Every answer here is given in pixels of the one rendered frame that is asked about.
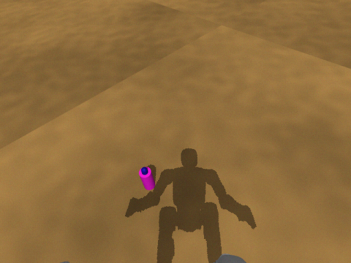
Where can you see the bottle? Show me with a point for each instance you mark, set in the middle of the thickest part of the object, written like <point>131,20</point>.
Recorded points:
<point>147,178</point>

